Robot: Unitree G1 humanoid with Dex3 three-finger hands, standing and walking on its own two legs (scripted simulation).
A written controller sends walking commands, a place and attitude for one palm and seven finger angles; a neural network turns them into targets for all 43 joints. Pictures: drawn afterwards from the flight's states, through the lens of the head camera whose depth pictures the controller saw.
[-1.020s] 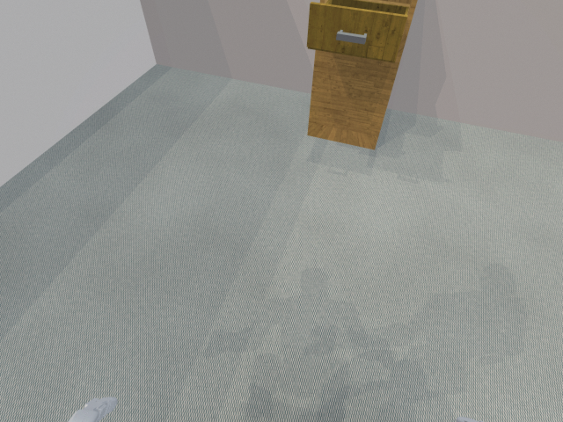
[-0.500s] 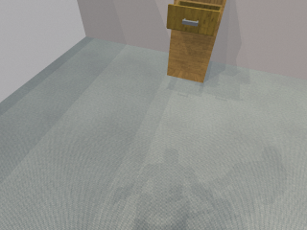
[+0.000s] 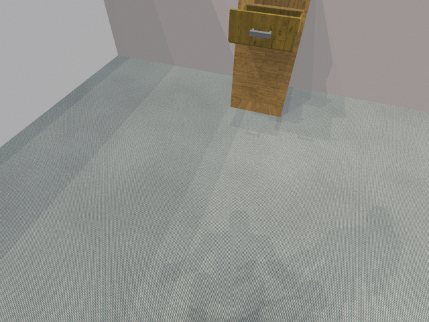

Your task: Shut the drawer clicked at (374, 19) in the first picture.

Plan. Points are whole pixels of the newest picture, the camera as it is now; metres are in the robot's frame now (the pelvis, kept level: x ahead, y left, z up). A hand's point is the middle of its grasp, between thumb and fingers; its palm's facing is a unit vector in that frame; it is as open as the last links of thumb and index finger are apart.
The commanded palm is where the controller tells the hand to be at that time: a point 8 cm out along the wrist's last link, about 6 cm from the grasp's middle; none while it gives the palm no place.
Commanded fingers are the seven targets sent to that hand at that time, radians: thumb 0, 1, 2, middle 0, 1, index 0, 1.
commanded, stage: look at it before walking up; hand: left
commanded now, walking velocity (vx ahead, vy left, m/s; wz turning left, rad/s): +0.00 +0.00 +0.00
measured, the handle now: (260, 32) +1.45 -0.16 -0.05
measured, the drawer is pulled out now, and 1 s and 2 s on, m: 0.29 0.29 0.29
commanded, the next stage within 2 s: walk to a spot facing it in 0.42 s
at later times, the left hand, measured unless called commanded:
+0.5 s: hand out of the picture +0.07 +0.24 -0.16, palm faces -0.03 -0.95 -0.32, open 7.4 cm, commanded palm none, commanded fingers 0.00 0.90 0.90 -0.20 -0.30 -0.20 -0.30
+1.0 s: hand out of the picture +0.07 +0.13 -0.17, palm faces -0.04 -0.98 -0.19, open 7.4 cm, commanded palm none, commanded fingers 0.00 0.90 0.90 -0.20 -0.30 -0.20 -0.30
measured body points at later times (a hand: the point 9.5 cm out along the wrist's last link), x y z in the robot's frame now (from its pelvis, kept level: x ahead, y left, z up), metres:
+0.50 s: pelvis +0.00 +0.00 +0.00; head +0.01 +0.00 +0.45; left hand +0.07 +0.29 -0.14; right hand +0.08 -0.30 -0.13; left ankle +0.01 +0.12 -0.74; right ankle +0.01 -0.12 -0.74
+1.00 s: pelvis +0.10 -0.04 -0.01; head +0.11 -0.05 +0.44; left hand +0.07 +0.19 -0.16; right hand +0.07 -0.28 -0.17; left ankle +0.08 +0.09 -0.67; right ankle +0.03 -0.11 -0.74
